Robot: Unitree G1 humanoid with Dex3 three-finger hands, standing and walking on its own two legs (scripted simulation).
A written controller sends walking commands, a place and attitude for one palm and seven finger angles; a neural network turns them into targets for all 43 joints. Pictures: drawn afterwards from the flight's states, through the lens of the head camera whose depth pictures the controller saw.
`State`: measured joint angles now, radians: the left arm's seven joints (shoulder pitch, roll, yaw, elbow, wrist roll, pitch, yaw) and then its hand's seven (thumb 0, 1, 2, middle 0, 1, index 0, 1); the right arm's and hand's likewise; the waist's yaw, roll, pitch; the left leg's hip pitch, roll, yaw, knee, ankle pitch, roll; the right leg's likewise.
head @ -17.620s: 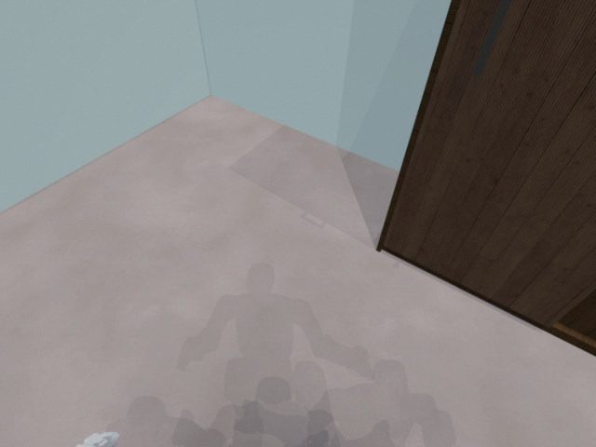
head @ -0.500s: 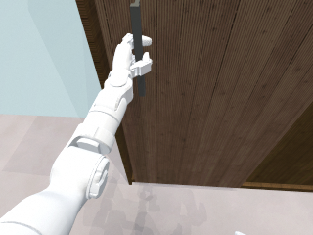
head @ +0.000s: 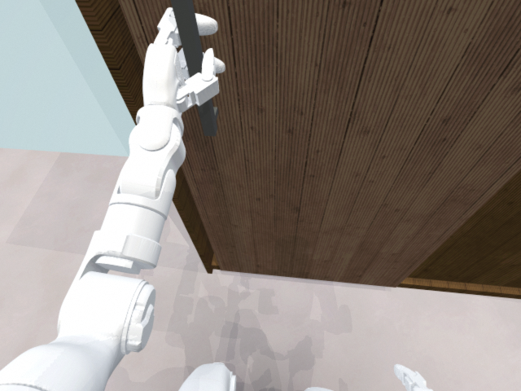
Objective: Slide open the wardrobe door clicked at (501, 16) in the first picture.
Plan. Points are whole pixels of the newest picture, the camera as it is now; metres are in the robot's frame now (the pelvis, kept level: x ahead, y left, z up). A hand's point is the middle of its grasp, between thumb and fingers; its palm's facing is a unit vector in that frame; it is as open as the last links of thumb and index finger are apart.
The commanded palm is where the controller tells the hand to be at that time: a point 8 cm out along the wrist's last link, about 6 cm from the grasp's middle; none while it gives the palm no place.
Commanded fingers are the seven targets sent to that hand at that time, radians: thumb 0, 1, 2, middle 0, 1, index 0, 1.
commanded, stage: step sideways, sliding the door along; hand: left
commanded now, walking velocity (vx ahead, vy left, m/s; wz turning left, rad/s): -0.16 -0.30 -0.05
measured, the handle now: (198, 56) +0.51 +0.12 +0.21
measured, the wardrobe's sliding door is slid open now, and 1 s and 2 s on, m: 0.04 0.20 0.53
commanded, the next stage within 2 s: none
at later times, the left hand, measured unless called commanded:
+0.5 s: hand (250, 80) +0.47 +0.05 +0.20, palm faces +0.27 -0.96 -0.07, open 6.2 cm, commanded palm +0.44 +0.02 +0.21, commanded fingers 0.00 0.90 0.90 -0.45 -1.40 -0.45 -1.40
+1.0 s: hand (342, 85) +0.47 -0.07 +0.20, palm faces +0.32 -0.95 -0.06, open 6.6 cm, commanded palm +0.43 -0.10 +0.21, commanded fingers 0.00 0.90 0.90 -0.45 -1.40 -0.45 -1.40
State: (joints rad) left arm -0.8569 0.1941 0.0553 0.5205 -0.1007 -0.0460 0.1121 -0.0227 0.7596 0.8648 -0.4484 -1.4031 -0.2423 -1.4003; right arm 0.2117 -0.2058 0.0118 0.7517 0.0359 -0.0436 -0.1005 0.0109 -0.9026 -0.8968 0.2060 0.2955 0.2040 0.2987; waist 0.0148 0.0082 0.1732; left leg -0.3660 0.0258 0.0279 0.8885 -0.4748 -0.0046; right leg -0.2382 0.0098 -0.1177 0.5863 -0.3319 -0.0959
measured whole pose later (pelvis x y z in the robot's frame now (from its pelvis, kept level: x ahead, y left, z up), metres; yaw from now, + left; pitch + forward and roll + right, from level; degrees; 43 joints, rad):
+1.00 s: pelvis +0.11 -0.28 -0.01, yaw +8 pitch -1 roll -1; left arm -0.45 0.18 0.08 -0.25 -0.04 -0.07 0.14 -0.03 0.76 0.82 -0.52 -1.49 -0.14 -1.25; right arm -0.02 -0.21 -0.03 0.57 0.03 -0.12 0.01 0.01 -0.91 -0.90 0.20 0.30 0.20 0.30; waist 0.09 0.03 0.33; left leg -0.26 0.11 0.11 0.65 -0.29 -0.01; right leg -0.49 0.03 -0.04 0.82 -0.30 0.00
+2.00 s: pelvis +0.05 -0.56 +0.00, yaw -2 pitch -1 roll +0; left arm -0.48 0.16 0.12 -0.07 -0.04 -0.03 0.20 -0.01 0.80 0.86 -0.47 -1.41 -0.04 -1.22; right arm -0.01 -0.17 0.01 0.62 0.03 -0.10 -0.01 0.01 -0.90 -0.90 0.21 0.30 0.21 0.30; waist 0.11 0.06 0.22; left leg -0.38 0.14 -0.02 0.92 -0.61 -0.04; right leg -0.35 -0.03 -0.04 0.60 -0.23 0.00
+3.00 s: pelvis +0.00 -0.66 +0.00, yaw -12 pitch +0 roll +0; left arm -0.53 0.60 0.46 0.64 -0.02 -0.06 0.13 -0.05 0.71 0.79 -0.45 -1.40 -0.19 -1.30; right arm 0.29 -0.26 0.02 0.71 0.05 -0.04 -0.08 0.01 -0.90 -0.90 0.21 0.30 0.20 0.30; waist -0.02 0.01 0.01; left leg -0.32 0.08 0.23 0.54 -0.21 0.04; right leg -0.22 -0.03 -0.08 0.53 -0.30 0.00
